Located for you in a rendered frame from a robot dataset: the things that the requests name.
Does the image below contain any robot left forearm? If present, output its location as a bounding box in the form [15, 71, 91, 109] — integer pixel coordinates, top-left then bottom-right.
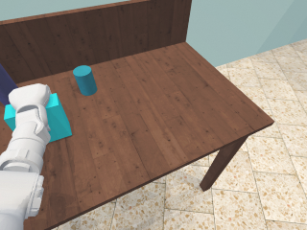
[0, 103, 51, 175]

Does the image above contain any left robot upper arm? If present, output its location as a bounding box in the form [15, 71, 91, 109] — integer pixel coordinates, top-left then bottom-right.
[0, 171, 44, 230]

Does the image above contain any table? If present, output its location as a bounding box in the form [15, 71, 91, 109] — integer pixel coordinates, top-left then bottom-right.
[0, 0, 275, 230]

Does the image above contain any sponge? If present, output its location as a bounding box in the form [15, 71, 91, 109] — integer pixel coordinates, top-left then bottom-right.
[4, 93, 72, 143]

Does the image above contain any left robot hand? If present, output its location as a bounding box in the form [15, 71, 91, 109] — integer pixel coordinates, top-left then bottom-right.
[9, 83, 52, 131]

